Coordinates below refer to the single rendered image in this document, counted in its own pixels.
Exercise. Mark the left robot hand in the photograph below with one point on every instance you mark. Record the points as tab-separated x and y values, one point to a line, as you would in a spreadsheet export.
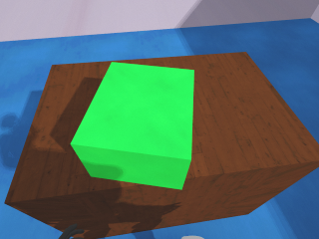
70	231

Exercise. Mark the pedestal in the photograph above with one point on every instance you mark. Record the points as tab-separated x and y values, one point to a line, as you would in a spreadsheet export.
247	146

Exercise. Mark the carton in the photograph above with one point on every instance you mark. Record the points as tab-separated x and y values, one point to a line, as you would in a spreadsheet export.
138	127

